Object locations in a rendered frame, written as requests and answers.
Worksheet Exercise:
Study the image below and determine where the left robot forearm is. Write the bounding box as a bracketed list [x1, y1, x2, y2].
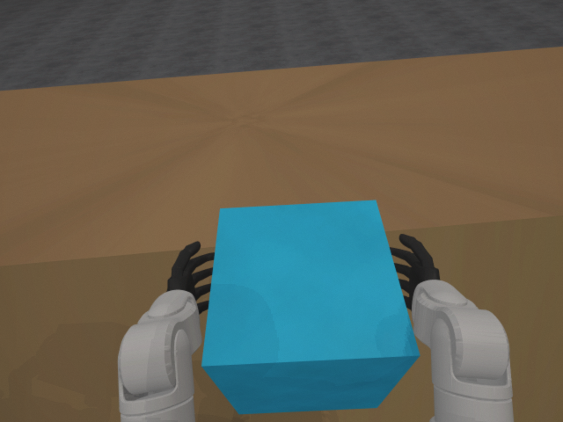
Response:
[118, 290, 202, 422]

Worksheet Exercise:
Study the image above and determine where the right robot forearm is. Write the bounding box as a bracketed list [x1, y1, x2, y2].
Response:
[412, 280, 514, 422]

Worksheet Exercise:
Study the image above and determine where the right robot hand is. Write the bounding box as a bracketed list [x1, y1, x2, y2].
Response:
[390, 234, 440, 311]

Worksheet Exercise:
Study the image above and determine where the carton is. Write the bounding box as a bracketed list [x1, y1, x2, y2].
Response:
[201, 200, 420, 414]

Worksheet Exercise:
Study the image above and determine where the left robot hand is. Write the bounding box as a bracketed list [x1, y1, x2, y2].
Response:
[166, 241, 215, 315]

